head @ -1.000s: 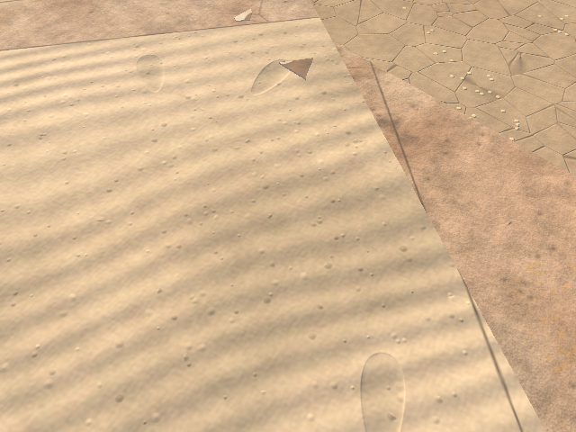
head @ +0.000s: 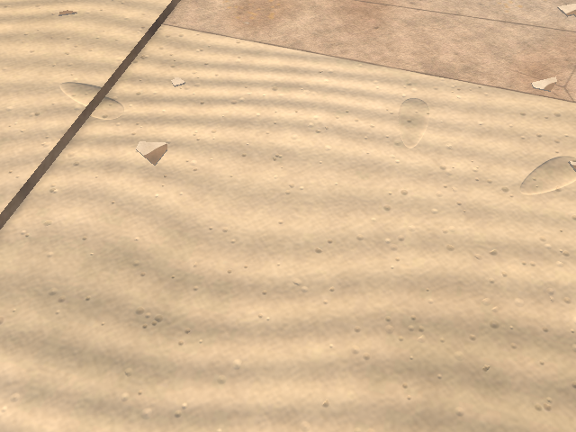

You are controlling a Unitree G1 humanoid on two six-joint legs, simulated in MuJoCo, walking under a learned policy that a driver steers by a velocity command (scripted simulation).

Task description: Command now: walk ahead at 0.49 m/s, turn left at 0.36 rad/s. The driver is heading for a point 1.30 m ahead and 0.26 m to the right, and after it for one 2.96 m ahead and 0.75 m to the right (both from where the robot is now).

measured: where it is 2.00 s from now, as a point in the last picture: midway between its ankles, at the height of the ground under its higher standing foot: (357, 288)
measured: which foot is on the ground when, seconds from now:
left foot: up 0.00-0.32, down 0.34-0.82, up 0.84-1.00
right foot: down 0.00-0.34, up 0.36-0.82, down 0.84-1.00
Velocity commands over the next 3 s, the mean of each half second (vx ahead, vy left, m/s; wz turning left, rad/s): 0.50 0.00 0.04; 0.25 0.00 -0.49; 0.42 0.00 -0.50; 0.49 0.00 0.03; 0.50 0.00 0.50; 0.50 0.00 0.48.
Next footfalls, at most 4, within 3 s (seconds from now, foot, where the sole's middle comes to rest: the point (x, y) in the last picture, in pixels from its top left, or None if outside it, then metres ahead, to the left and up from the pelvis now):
0.34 left None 0.34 0.17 -0.77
0.84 right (331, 401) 0.54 -0.06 -0.77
1.30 left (260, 338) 0.70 0.11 -0.77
1.78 right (407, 304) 0.79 -0.27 -0.77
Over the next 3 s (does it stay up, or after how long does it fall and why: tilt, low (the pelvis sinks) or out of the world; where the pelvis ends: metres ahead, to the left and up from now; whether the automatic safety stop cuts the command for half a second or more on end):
stays up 1.36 -0.35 0.01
